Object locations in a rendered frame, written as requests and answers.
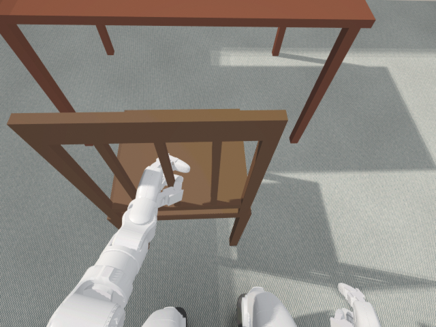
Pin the chair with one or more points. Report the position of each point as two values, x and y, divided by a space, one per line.
210 141

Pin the robot right thigh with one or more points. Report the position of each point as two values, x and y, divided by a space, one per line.
264 309

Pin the robot left hand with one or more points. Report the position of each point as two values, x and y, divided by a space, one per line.
153 181

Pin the table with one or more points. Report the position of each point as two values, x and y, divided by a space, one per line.
350 15

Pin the left robot upper arm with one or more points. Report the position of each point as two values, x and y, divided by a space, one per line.
85 311

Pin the robot left forearm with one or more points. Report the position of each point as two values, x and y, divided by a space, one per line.
112 275

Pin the robot right hand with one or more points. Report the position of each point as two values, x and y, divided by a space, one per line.
363 314

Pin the robot left thigh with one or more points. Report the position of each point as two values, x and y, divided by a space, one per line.
165 318

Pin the robot thigh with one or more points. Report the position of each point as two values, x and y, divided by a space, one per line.
165 318
264 309

